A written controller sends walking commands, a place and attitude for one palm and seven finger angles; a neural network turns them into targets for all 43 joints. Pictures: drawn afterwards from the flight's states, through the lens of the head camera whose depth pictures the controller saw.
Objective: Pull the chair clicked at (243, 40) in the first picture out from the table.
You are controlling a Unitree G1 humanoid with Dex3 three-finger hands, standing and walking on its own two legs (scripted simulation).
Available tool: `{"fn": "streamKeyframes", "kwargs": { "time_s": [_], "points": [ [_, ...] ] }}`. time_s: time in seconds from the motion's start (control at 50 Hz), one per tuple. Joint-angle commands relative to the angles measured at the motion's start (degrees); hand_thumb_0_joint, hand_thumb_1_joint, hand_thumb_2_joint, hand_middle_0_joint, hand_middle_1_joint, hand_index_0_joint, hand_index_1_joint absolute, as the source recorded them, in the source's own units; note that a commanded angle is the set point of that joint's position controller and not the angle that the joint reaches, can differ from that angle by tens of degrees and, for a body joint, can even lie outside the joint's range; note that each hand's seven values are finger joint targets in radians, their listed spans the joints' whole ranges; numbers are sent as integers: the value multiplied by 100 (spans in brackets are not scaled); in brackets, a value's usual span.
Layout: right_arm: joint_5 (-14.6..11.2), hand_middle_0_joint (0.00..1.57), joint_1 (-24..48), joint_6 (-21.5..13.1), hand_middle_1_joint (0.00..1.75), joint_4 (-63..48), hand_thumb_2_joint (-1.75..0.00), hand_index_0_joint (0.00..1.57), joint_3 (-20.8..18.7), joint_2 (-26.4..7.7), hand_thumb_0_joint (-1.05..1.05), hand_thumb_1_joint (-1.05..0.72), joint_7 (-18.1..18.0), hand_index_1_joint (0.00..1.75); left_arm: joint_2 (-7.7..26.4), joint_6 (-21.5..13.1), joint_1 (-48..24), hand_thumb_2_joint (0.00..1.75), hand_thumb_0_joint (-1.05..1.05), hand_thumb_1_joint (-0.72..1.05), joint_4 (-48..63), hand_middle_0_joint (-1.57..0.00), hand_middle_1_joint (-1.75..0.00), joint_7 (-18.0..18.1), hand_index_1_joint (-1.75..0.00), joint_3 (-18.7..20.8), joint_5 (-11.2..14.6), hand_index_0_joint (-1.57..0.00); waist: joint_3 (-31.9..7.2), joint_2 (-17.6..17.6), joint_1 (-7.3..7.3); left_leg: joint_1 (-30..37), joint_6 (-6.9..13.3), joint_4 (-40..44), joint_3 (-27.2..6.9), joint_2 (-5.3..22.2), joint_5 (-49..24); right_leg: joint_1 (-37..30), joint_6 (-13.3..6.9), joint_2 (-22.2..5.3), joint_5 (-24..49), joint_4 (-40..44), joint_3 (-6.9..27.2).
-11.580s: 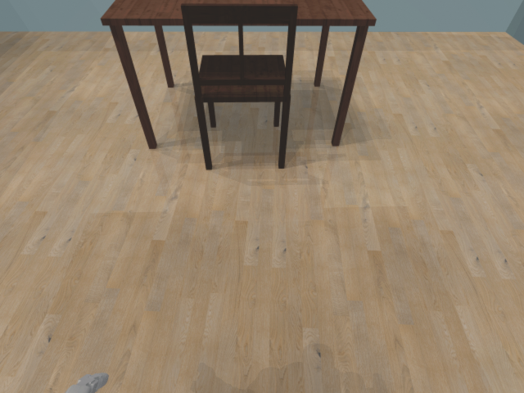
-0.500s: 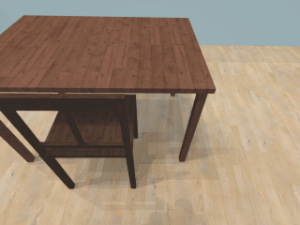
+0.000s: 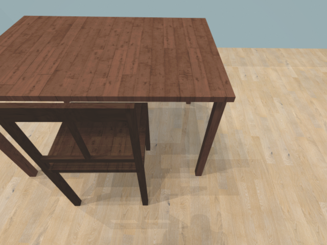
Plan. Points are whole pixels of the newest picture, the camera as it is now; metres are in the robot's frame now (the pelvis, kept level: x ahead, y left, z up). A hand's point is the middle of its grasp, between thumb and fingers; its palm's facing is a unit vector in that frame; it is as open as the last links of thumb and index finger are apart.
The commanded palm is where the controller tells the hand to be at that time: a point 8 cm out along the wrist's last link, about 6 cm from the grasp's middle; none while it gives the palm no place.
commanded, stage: look again from close up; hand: left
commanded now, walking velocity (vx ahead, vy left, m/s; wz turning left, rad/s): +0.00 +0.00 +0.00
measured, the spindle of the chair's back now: (79, 140) +0.47 +0.34 -0.12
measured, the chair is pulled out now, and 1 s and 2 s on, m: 0.00 0.00 0.00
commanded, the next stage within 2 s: raise the hand toward the chair's back in 0.26 s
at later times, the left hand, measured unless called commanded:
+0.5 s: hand out of the picture +0.11 +0.19 -0.10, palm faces +0.25 -0.94 -0.24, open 7.3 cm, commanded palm +0.10 +0.21 -0.07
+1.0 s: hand (99, 243) +0.14 +0.16 -0.05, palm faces +0.13 -0.99 -0.10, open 11.1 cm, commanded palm +0.12 +0.21 -0.06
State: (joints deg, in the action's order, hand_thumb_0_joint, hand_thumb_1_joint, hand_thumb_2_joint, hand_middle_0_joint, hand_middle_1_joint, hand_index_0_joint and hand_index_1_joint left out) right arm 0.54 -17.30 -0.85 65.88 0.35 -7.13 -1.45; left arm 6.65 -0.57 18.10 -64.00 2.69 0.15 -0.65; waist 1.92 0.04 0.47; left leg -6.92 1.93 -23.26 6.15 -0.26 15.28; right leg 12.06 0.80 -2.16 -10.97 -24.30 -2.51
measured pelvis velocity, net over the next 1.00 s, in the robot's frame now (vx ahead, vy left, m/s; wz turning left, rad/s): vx -0.04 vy -0.05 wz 0.08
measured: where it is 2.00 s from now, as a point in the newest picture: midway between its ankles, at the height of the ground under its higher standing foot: outside the picture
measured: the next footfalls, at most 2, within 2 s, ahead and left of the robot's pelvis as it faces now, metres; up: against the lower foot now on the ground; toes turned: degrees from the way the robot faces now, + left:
none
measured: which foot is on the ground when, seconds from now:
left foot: down 0.00-1.00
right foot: down 0.00-1.00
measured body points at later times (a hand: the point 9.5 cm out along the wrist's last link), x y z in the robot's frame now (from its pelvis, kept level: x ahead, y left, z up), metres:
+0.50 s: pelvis +0.00 +0.00 -0.01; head +0.00 -0.02 +0.44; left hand +0.10 +0.24 -0.08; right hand +0.05 -0.24 -0.15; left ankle -0.03 +0.09 -0.74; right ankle +0.02 -0.13 -0.74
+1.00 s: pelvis -0.04 -0.05 -0.12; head +0.04 -0.04 +0.32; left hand +0.13 +0.21 -0.04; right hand +0.23 -0.23 -0.18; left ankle -0.03 +0.09 -0.74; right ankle +0.02 -0.13 -0.74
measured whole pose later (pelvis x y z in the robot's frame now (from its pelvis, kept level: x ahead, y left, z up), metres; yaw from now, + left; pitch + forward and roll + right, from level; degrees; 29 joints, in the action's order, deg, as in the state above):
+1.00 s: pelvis -0.04 -0.05 -0.12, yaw +5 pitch +16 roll -2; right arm -0.1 -5.5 -13.9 29.2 0.3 -13.0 -1.0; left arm 11.5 -35.0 25.5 3.9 -16.8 9.1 15.9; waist -6.7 0.8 -4.0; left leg -57.3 -1.8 -75.2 -2.8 2.6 34.1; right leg 58.3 -4.4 -2.8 -30.0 -72.2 -9.9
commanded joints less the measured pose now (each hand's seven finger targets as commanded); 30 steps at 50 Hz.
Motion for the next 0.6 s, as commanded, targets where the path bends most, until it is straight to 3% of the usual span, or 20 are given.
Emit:
{"fn": "streamKeyframes", "kwargs": {
  "time_s": [0.0,0.32,0.34,0.36,0.38,0.4,0.42,0.44,0.46,0.5,0.52,0.54,0.56,0.58],
  "points": [
    [-5,20,-465,-47,30,-95,-90,20,-115,-559,0,-90,-46,30,519,-63,436,90,0,90,143,-20,-30,4,-30,58,-26,-20,314,-87,-18,-424,-23,637,-658,710,-464,-52,-154,-415,515,377,447],
    [0,20,-426,-70,30,-82,-90,20,-103,-583,0,-90,-71,30,535,-77,397,90,0,90,94,-20,-30,0,-30,68,-23,-20,234,-31,-18,-285,-37,615,-639,734,-836,-157,-168,-434,801,371,432],
    [-56,20,75,-152,30,-525,-90,20,-84,-766,0,-90,-2,30,750,-135,527,90,0,90,-83,-20,-30,202,-30,15,-65,-20,388,-27,-167,-792,-158,-367,-482,856,-1580,-72,-201,-648,1976,3,469],
    [-295,20,66,-950,30,-2673,-90,20,-187,-1783,0,-90,-233,30,1659,-1313,-3664,89,0,88,8729,-20,-30,103,-30,300,1089,-20,-2367,1077,470,647,-184,123,-647,152,-1898,-562,-233,18,1337,-349,129],
    [-268,20,604,-1461,30,-2349,-90,20,-12,-1287,0,-90,-379,30,1242,-899,-1500,88,0,85,7194,-20,-29,356,-29,224,655,-20,-2141,1505,-12,672,-199,226,-512,331,-2561,-269,-357,130,270,-634,11],
    [-311,20,494,-1677,30,-2029,-90,20,-127,-1292,0,-90,-364,30,867,-587,-1217,87,0,83,6647,-19,-29,609,-29,41,769,-19,-1495,1285,135,179,-347,252,-529,320,-1901,217,-286,165,-257,-721,-165],
    [-373,20,275,-1689,30,-1969,-90,20,-134,-1071,0,-90,-273,30,-269,-28,390,86,0,81,5351,-19,-29,577,-29,-556,748,-19,-758,624,144,-407,-257,282,-640,357,-1209,592,-230,139,-427,-629,-292],
    [-417,20,336,-1768,30,-2473,-90,20,-122,-1266,0,-90,-279,30,-363,-171,-326,85,0,78,6612,-19,-28,416,-28,-828,983,-19,-256,245,172,-822,-181,155,-793,317,-553,606,-203,113,-299,-529,-344],
    [-369,20,437,-1910,30,-2658,-90,20,-185,-1411,0,-90,-322,30,-119,-432,-360,84,0,76,6830,-19,-28,326,-28,-676,981,-19,-236,-63,266,-988,-123,-91,-803,231,-118,774,-181,109,-461,-430,-307],
    [-228,20,427,-2040,30,-2997,-90,20,-268,-1511,0,-90,-272,30,-22,-918,-176,82,0,71,6152,-18,-27,144,-27,-469,824,-18,171,-1080,364,-1667,-62,-644,-856,38,353,1451,-169,125,-1067,-563,-339],
    [-168,20,406,-2034,30,-3100,-90,20,-329,-1486,0,-90,-203,30,-135,-1209,24,81,0,69,5722,-18,-27,-42,-27,-352,835,-18,164,-1715,265,-2033,-95,-958,-838,3,513,1836,-159,133,-1476,-771,-371],
    [-146,20,507,-2052,30,-3270,-90,20,-404,-1454,0,-90,-141,30,-176,-1596,719,80,0,67,5231,-18,-26,-294,-26,-114,945,-18,143,-2017,32,-2445,-133,-1287,-756,-5,665,2125,-168,130,-1814,-1038,-367],
    [-105,20,583,-2068,30,-3435,-90,20,-459,-1439,0,-90,-55,30,-109,-2044,1211,79,0,64,5151,-17,-26,-575,-26,121,1073,-17,-139,-2173,-158,-2775,-167,-1596,-685,-38,661,2222,-184,128,-1892,-1316,-333],
    [-61,20,700,-2048,30,-3612,-90,20,-523,-1428,0,-90,46,30,41,-2487,1806,78,0,62,5207,-17,-26,-894,-26,470,1235,-17,-501,-1983,-390,-2971,-224,-1876,-571,-95,450,2065,-232,147,-1564,-1638,-277]
  ]
}}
